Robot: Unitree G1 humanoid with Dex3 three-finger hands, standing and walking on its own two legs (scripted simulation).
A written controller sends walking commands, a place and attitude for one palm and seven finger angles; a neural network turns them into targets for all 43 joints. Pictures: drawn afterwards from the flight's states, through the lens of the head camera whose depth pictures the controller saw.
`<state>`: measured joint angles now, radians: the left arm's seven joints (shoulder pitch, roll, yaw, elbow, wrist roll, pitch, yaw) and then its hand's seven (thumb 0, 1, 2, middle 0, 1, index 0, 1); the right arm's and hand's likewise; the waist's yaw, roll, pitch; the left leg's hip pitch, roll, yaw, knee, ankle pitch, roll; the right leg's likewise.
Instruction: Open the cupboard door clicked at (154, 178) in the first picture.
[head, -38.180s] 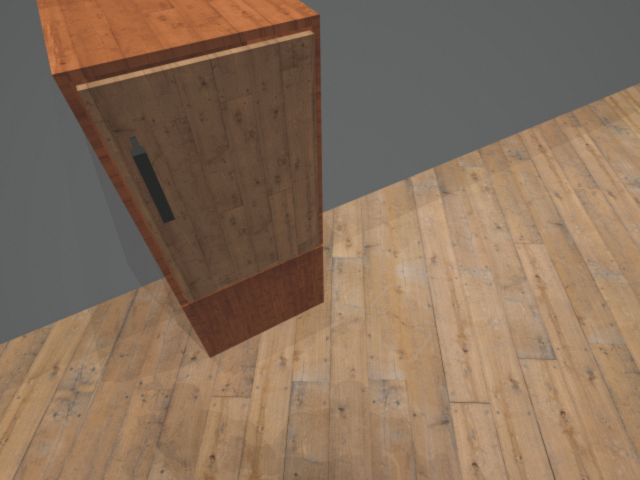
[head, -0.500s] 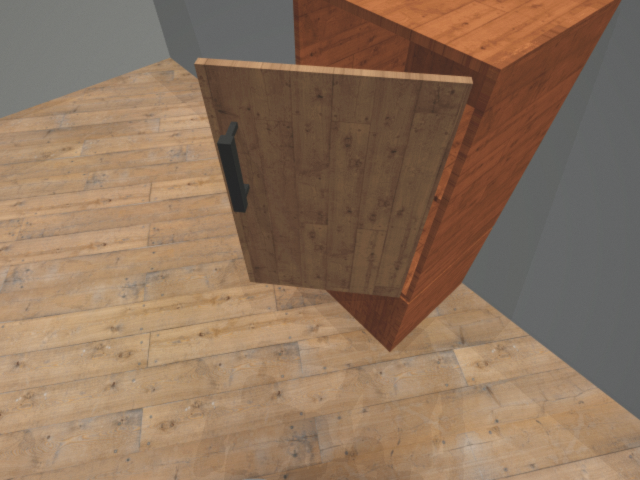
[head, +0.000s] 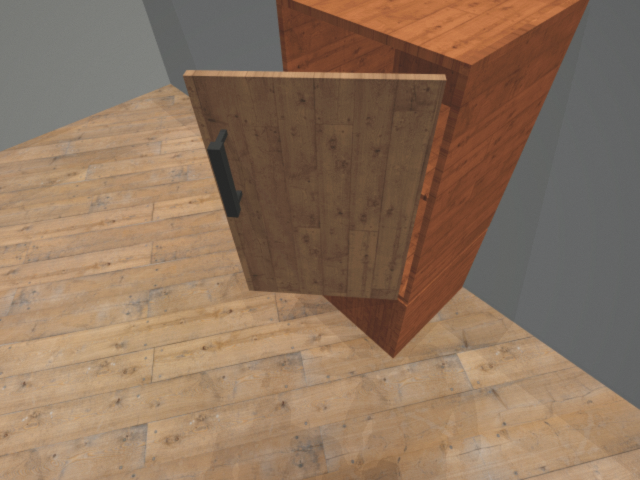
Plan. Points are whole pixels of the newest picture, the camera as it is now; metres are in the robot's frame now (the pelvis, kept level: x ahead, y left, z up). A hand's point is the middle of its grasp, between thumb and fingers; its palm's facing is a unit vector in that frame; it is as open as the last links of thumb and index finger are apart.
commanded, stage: come to a stop and stand still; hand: left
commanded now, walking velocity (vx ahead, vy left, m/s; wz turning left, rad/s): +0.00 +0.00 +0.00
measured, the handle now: (228, 174) +0.59 +0.20 +0.03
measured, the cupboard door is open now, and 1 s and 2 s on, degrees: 42 42 42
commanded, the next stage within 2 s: look again from close up in 0.22 s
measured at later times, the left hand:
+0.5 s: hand out of the picture +0.02 +0.18 -0.16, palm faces -0.01 -0.98 -0.22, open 7.4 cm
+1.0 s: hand out of the picture +0.06 +0.18 -0.15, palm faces +0.06 -0.97 -0.22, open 7.4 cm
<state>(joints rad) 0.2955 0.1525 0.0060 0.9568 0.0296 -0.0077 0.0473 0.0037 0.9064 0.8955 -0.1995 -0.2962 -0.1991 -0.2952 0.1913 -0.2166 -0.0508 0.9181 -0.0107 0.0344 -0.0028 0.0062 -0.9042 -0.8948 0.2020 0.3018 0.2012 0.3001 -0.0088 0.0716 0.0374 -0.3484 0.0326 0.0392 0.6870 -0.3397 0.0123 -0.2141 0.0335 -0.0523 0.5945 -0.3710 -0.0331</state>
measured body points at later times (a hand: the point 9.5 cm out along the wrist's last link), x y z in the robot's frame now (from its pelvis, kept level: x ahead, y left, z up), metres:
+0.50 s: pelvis +0.00 -0.01 +0.01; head +0.01 -0.01 +0.46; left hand +0.02 +0.23 -0.14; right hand +0.00 -0.25 -0.14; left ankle +0.02 +0.10 -0.72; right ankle -0.03 -0.10 -0.72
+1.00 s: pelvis +0.03 +0.00 +0.01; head +0.04 +0.00 +0.46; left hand +0.05 +0.24 -0.14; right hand +0.08 -0.24 -0.14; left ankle +0.02 +0.10 -0.72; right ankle -0.03 -0.10 -0.72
